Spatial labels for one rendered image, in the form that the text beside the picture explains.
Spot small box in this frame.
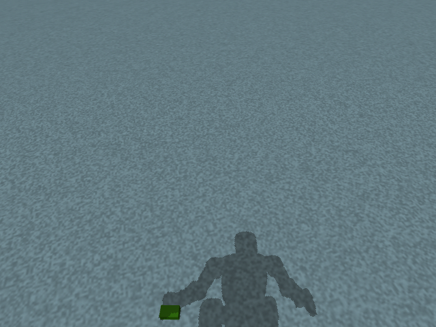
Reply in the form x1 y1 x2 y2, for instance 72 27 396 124
159 305 181 320

